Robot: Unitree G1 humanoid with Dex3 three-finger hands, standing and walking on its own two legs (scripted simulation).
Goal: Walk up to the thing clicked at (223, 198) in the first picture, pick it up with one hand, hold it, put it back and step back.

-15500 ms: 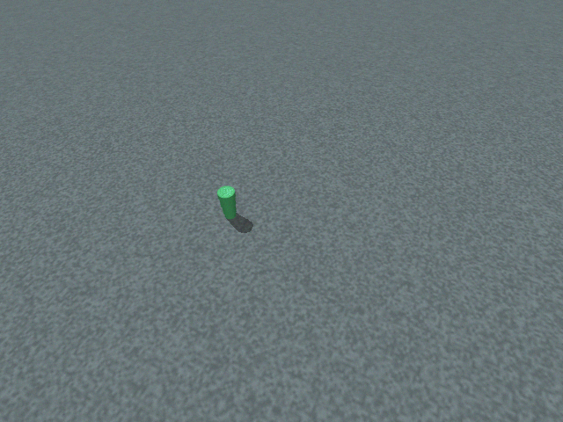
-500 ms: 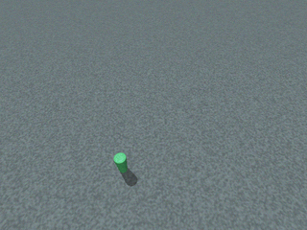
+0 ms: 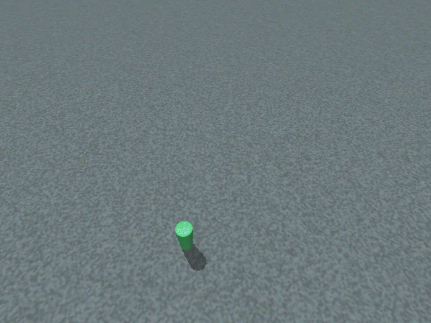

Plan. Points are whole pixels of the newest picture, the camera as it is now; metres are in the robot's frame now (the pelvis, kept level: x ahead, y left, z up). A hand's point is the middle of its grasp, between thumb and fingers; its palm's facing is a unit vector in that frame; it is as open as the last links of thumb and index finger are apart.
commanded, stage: walk up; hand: left
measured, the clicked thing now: (185, 237) +0.67 +0.20 -0.69
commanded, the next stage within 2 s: none
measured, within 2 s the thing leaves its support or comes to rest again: neither
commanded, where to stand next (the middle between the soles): +0.33 +0.02 m, yaw -4 degrees
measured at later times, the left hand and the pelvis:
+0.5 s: hand (97, 280) +0.27 +0.30 -0.14, palm faces -0.15 -0.90 -0.40, open 7.4 cm; pelvis +0.17 +0.03 -0.01, yaw -5 degrees
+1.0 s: hand (116, 239) +0.39 +0.31 -0.18, palm faces -0.10 -0.94 -0.34, open 7.4 cm; pelvis +0.26 +0.05 -0.02, yaw -6 degrees
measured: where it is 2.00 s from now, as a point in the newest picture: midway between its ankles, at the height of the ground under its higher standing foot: outside the picture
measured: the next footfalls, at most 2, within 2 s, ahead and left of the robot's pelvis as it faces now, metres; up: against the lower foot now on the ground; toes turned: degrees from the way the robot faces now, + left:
left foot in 0.04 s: +0.13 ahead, +0.16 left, +0.00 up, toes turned +3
right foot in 0.48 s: +0.28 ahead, -0.09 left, +0.00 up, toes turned -7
